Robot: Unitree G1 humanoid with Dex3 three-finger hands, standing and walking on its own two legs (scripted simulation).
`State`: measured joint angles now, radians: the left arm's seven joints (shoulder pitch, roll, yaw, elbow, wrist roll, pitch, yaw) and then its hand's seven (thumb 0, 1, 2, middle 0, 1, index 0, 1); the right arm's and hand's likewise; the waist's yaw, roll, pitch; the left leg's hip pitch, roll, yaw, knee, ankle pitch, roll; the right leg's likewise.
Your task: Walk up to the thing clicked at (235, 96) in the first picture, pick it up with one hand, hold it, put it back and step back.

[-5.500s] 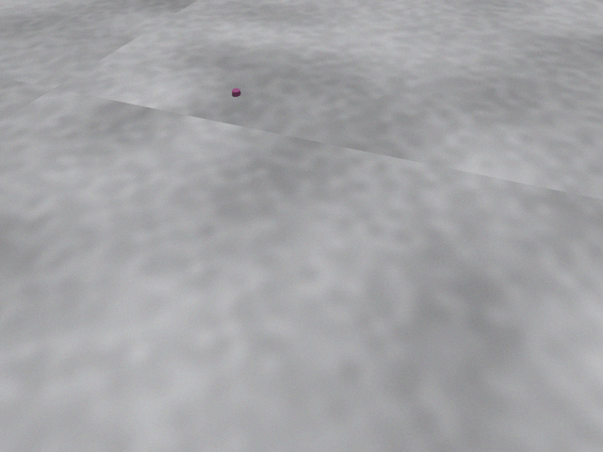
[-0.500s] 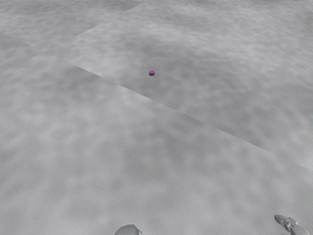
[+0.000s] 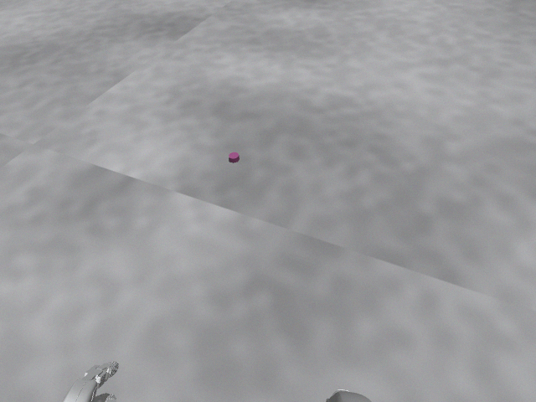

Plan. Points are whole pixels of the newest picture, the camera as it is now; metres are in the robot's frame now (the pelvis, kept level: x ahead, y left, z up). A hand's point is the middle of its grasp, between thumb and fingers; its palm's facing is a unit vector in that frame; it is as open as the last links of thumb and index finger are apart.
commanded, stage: walk up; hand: left
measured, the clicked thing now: (234, 157) +1.45 +0.26 -0.74
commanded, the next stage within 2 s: none
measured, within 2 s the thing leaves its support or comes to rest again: neither
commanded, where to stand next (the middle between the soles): +1.07 +0.00 m, yaw +1 degrees
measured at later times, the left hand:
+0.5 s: hand (134, 335) +0.27 +0.30 -0.15, palm faces -0.01 -0.94 -0.33, open 7.4 cm
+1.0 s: hand (179, 209) +0.54 +0.24 -0.10, palm faces +0.01 -0.91 -0.42, open 7.4 cm
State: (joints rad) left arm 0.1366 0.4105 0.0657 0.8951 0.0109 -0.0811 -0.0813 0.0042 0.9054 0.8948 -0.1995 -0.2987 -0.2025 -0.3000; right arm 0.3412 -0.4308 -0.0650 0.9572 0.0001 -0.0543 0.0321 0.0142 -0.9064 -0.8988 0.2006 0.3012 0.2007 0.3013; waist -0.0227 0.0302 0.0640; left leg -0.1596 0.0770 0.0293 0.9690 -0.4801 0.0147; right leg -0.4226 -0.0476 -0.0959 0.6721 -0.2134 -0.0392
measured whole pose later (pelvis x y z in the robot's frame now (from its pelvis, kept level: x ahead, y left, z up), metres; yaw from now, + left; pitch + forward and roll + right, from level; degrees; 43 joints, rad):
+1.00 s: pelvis +0.47 -0.04 +0.02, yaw +0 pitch -3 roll +0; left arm 0.27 0.39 0.04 0.88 0.00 -0.10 -0.05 0.00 0.90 0.89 -0.20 -0.30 -0.20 -0.30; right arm 0.27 -0.44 -0.06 0.93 0.00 -0.04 0.05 0.01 -0.91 -0.90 0.20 0.30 0.20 0.30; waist 0.02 0.08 0.06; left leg -0.45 0.04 -0.02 1.04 -0.33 0.02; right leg -0.24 -0.04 -0.12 0.52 -0.24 -0.03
